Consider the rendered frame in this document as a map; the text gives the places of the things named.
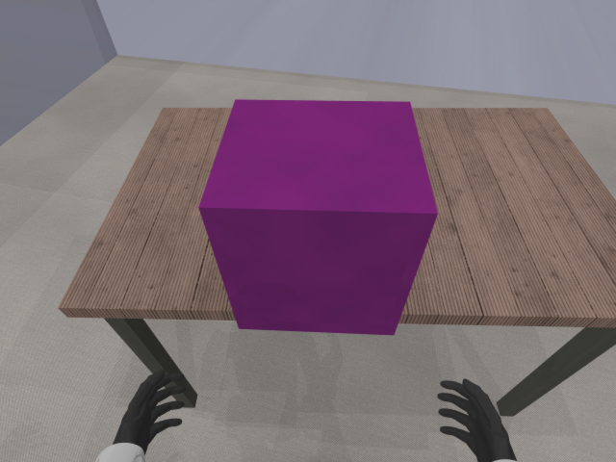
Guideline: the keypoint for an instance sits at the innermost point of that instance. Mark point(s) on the left robot hand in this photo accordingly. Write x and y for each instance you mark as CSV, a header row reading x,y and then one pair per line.
x,y
138,423

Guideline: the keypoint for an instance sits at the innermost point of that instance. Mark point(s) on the right robot hand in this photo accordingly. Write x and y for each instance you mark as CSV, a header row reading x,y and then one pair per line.
x,y
488,439

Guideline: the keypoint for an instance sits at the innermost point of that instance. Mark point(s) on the carton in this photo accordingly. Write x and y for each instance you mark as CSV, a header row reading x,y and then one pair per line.
x,y
318,213

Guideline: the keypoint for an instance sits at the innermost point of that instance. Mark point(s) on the table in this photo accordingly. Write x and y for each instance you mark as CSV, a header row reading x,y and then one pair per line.
x,y
525,236

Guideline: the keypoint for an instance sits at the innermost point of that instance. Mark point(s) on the robot left forearm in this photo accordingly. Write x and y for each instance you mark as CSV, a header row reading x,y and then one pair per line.
x,y
121,452

